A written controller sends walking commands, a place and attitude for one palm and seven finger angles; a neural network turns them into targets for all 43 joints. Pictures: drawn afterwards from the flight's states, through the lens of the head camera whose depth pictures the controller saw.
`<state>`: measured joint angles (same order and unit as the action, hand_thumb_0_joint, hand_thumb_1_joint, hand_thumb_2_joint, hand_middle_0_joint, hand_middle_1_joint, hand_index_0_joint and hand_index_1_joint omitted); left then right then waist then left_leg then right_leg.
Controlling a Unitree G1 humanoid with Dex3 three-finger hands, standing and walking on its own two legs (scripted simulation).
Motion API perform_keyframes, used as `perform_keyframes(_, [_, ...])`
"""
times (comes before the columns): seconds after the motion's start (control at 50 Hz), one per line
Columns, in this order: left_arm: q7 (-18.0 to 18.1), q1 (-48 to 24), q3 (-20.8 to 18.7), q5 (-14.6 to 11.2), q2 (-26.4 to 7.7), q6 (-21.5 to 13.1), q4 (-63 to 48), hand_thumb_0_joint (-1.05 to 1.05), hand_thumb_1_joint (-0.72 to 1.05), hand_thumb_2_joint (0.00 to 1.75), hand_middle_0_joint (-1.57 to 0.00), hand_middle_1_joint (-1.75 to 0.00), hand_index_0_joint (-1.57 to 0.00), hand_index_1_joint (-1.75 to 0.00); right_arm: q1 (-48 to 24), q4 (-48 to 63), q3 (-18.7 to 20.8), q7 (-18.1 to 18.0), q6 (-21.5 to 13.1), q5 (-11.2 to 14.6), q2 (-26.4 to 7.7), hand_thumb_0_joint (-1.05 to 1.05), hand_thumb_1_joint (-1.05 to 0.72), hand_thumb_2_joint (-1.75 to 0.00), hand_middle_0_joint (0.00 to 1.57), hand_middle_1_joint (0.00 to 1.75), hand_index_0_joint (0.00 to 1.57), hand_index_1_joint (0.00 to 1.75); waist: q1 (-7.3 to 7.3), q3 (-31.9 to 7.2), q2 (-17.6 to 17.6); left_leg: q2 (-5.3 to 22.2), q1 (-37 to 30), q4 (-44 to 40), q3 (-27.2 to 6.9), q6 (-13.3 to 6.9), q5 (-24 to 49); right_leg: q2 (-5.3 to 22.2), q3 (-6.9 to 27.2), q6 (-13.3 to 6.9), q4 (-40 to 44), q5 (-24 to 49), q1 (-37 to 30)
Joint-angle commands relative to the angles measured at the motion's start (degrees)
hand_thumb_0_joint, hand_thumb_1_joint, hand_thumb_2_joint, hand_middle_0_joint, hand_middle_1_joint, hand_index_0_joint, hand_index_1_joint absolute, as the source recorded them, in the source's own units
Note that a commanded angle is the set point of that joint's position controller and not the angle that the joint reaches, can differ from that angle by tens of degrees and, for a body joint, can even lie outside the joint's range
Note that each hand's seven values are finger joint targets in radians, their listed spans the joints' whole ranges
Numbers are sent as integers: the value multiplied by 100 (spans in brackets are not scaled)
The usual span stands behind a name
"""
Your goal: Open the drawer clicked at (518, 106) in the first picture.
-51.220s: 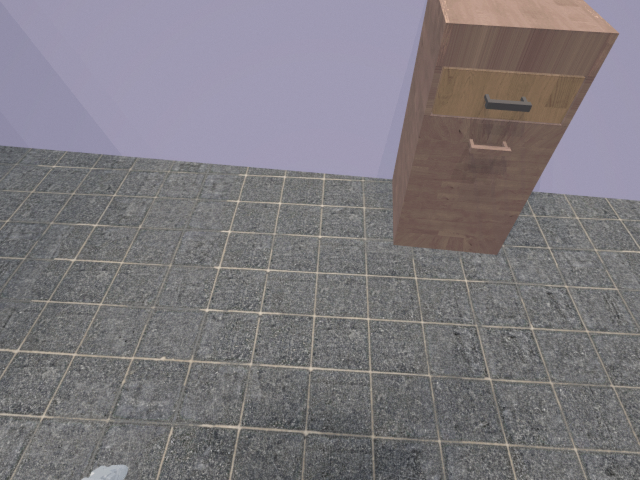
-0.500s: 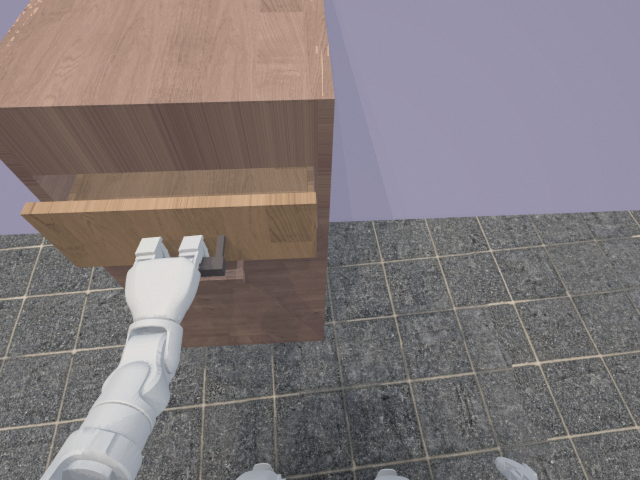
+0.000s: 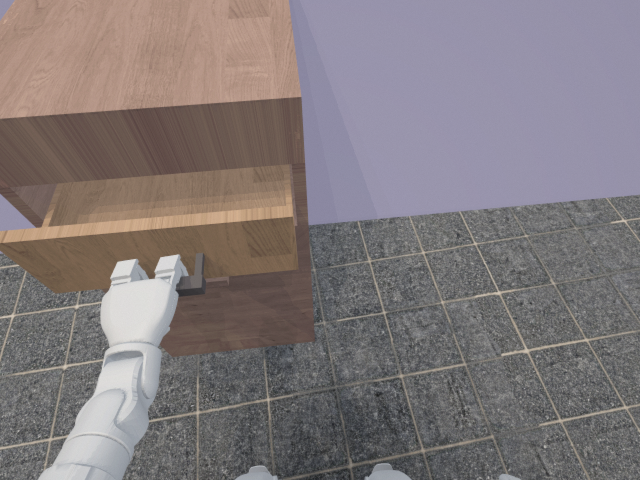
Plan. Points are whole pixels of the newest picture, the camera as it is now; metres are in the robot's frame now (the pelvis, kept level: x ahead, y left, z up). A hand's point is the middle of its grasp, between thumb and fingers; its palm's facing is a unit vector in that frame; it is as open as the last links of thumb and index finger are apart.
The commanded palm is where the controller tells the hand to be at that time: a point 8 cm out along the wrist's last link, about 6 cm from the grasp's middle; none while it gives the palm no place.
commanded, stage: pull the drawer open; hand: left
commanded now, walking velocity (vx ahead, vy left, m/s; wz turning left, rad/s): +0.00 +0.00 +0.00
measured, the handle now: (161, 276) +0.40 +0.23 -0.02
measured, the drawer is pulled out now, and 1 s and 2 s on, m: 0.09 0.30 0.30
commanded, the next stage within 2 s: open the thumb to release the handle in 1.16 s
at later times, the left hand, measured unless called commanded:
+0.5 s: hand (149, 408) +0.22 +0.21 -0.04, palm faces -0.04 -0.11 -0.99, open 5.8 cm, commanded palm +0.17 +0.21 +0.01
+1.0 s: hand out of the picture +0.13 +0.20 -0.04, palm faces -0.09 -0.11 -0.99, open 5.9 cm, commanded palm +0.07 +0.20 +0.01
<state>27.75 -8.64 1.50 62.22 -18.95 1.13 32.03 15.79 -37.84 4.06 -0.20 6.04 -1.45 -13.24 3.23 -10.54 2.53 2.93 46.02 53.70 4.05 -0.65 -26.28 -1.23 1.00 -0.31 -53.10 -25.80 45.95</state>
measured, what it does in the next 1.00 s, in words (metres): stands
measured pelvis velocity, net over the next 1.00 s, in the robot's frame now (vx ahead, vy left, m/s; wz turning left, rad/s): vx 0.00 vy -0.02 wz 0.03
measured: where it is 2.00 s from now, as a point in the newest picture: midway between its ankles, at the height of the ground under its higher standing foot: outside the picture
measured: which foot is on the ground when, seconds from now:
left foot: down 0.00-1.00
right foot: down 0.00-1.00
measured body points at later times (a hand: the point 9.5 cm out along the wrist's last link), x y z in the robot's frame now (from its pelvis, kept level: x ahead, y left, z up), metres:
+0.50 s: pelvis +0.01 +0.00 +0.00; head +0.06 -0.01 +0.44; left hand +0.22 +0.22 +0.01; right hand +0.22 -0.22 -0.09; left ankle -0.01 +0.11 -0.68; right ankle -0.01 -0.12 -0.68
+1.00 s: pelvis +0.00 -0.02 -0.03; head +0.06 -0.05 +0.42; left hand +0.13 +0.21 +0.02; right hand +0.21 -0.23 -0.13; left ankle -0.01 +0.11 -0.68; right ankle -0.01 -0.12 -0.68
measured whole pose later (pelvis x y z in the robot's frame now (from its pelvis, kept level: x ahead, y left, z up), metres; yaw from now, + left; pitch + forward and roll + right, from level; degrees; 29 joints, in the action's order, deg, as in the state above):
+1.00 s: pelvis +0.00 -0.02 -0.03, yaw +1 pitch +17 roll +2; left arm 30.6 39.8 1.8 61.9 -18.1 -5.7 -6.8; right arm 7.8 -28.2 0.8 4.0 5.0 -4.5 -12.2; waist -2.7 -11.5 1.7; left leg 2.7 49.2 63.3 3.0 1.2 -31.0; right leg -0.9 0.2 -2.3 -65.4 -32.5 50.1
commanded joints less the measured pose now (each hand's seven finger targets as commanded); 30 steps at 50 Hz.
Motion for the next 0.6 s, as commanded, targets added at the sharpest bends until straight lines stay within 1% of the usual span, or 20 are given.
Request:
perform_keyframes(0.0, [452, 536, -172, -74, -574, 77, -1549, 0, 90, 90, -40, -135, -40, -135, -361, 804, 246, 33, -290, -25, -747, 0, -90, -90, 20, 30, 20, 30, -382, -1756, -169, -301, -1338, -472, -119, -72, 2507, -149, -285, -224, 547, 2842, -1340])
perform_keyframes(0.04, [519, 1111, -290, -70, -648, 196, -1759, 0, 90, 90, -40, -135, -40, -135, -431, 848, 249, 57, -291, -35, -741, 0, -90, -90, 20, 30, 20, 30, -464, -1769, -171, -304, -1388, -475, -116, -60, 2642, -151, -291, -229, 526, 2935, -1415])
perform_keyframes(0.06, [533, 1155, -271, -78, -637, 254, -1934, 0, 90, 90, -40, -135, -40, -135, -497, 872, 231, 67, -283, -41, -754, 0, -90, -90, 20, 30, 20, 30, -447, -1738, -55, -283, -1444, -478, -156, -49, 2776, -144, -299, -244, 507, 2965, -1386])
perform_keyframes(0.08, [551, 1374, -194, -64, -537, 316, -2012, 0, 90, 90, -40, -135, -40, -135, -525, 894, 231, 85, -278, -31, -726, 0, -90, -90, 20, 30, 20, 30, -455, -1703, -52, -270, -1520, -484, -160, -44, 2790, -152, -316, -230, 503, 2868, -1320])
perform_keyframes(0.1, [553, 1371, -79, -83, -445, 379, -2051, 0, 90, 90, -40, -135, -40, -135, -560, 908, 221, 92, -279, -36, -735, 0, -90, -90, 20, 30, 20, 30, -391, -1552, -72, -266, -1512, -490, -166, -45, 2663, -159, -338, -225, 528, 2752, -1234])
perform_keyframes(0.12, [561, 1374, -117, -78, -486, 398, -2149, 0, 90, 90, -40, -135, -40, -135, -591, 912, 221, 91, -279, -42, -737, 0, -90, -90, 20, 30, 20, 30, -387, -1565, -142, -267, -1521, -485, -166, -53, 2603, -160, -324, -219, 536, 2733, -1242])
perform_keyframes(0.16, [565, 1596, -183, -54, -570, 441, -2317, 0, 90, 90, -40, -135, -40, -135, -693, 985, 180, 79, -271, -48, -740, 0, -90, -90, 20, 30, 20, 30, -441, -1515, -72, -268, -1545, -493, -201, -43, 2709, -160, -331, -242, 505, 2761, -1259])
perform_keyframes(0.18, [569, 1804, -127, -23, -499, 463, -2356, 0, 90, 90, -40, -135, -40, -135, -742, 1028, 157, 96, -274, -42, -699, 0, -90, -90, 20, 30, 20, 30, -476, -1474, -4, -256, -1628, -508, -218, -32, 2756, -162, -354, -238, 478, 2682, -1202])
perform_keyframes(0.2, [549, 1879, 41, -44, -338, 481, -2391, 0, 90, 90, -40, -135, -40, -135, -776, 1062, 153, 102, -273, -44, -699, 0, -90, -90, 20, 30, 20, 30, -425, -1373, -55, -259, -1637, -487, -210, -45, 2682, -162, -361, -229, 512, 2639, -1155])
perform_keyframes(0.22, [541, 1950, -21, -27, -400, 486, -2394, 0, 90, 90, -40, -135, -40, -135, -815, 1078, 135, 104, -273, -37, -688, 0, -90, -90, 20, 30, 20, 30, -443, -1315, -147, -257, -1617, -496, -233, -40, 2622, -173, -378, -229, 502, 2529, -1109])
perform_keyframes(0.26, [524, 2152, 3, -17, -381, 451, -2676, 0, 90, 90, -40, -135, -40, -135, -918, 1178, 123, 110, -281, -54, -678, 0, -90, -90, 20, 30, 20, 30, -507, -1405, 25, -250, -1720, -491, -236, -38, 2750, -162, -354, -246, 491, 2579, -1160])
perform_keyframes(0.28, [533, 2437, -32, -13, -400, 422, -2783, 0, 90, 90, -40, -135, -40, -135, -938, 1225, 93, 128, -287, -51, -640, 0, -90, -90, 20, 30, 20, 30, -568, -1491, 8, -246, -1790, -464, -235, -30, 2884, -158, -359, -238, 435, 2652, -1195])
perform_keyframes(0.3, [515, 2743, 81, -25, -257, 410, -2791, 0, 90, 90, -40, -135, -40, -135, -969, 1275, 84, 145, -296, -51, -618, 0, -90, -90, 20, 30, 20, 30, -553, -1391, -119, -249, -1778, -426, -238, -36, 2940, -162, -363, -230, 437, 2736, -1202])
perform_keyframes(0.34, [483, 3164, 126, -44, -205, 349, -3017, 0, 90, 90, -40, -135, -40, -135, -1066, 1377, 43, 188, -300, -51, -593, 0, -90, -90, 20, 30, 20, 30, -596, -1266, -170, -257, -1686, -411, -246, -30, 2842, -153, -363, -229, 417, 2689, -1187])
perform_keyframes(0.38, [494, 3398, 25, 7, -308, 251, -3217, 0, 90, 90, -40, -135, -40, -135, -1165, 1449, -3, 223, -309, -69, -577, 0, -90, -90, 20, 30, 20, 30, -654, -1251, -4, -250, -1708, -363, -259, -20, 2905, -149, -338, -241, 341, 2671, -1110])
perform_keyframes(0.42, [507, 3682, 198, 40, -163, 180, -3483, 0, 90, 90, -40, -135, -40, -135, -1228, 1552, -24, 283, -311, -96, -551, 0, -90, -90, 20, 30, 20, 30, -646, -1224, 28, -242, -1738, -277, -275, -32, 2968, -146, -342, -242, 297, 2649, -1000])
perform_keyframes(0.5, [568, 4111, 178, 95, -147, 28, -3716, 0, 90, 90, -40, -135, -40, -135, -1279, 1646, -53, 353, -322, -141, -530, 0, -90, -90, 20, 30, 20, 30, -646, -1157, -132, -244, -1606, -113, -325, -38, 2888, -154, -317, -238, 158, 2630, -835])
perform_keyframes(0.52, [586, 4295, 153, 98, -172, -6, -3814, 0, 90, 90, -40, -135, -40, -135, -1295, 1704, -68, 375, -327, -145, -526, 0, -90, -90, 20, 30, 20, 30, -694, -1169, -65, -265, -1582, -84, -322, -34, 2837, -151, -304, -245, 125, 2561, -801])
perform_keyframes(0.56, [614, 4335, 107, 107, -250, -54, -4051, 0, 90, 90, -40, -135, -40, -135, -1293, 1735, -83, 379, -324, -174, -529, 0, -90, -90, 20, 30, 20, 30, -672, -1164, 10, -267, -1541, -30, -344, -33, 2842, -140, -285, -265, 80, 2604, -770])
perform_keyframes(0.58, [638, 4540, -1, 121, -338, -91, -4090, 0, 90, 90, -40, -135, -40, -135, -1310, 1758, -91, 397, -334, -182, -512, 0, -90, -90, 20, 30, 20, 30, -731, -1237, -53, -280, -1557, 30, -329, -26, 2804, -143, -234, -262, 34, 2596, -713])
